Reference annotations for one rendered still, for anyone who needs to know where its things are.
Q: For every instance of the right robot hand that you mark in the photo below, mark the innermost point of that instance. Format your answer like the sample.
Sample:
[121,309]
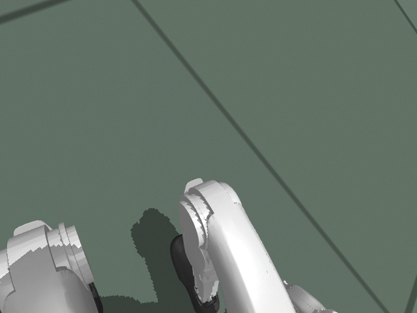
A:
[302,301]

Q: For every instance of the left robot foot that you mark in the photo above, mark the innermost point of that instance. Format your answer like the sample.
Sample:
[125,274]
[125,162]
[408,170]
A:
[96,297]

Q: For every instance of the right robot foot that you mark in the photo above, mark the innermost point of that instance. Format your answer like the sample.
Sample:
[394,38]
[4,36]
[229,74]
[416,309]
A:
[185,275]

